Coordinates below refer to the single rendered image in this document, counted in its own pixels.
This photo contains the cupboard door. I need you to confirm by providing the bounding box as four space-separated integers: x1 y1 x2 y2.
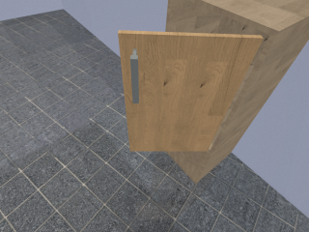
118 30 263 152

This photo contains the handle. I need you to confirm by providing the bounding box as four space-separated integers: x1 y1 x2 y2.
130 48 139 103

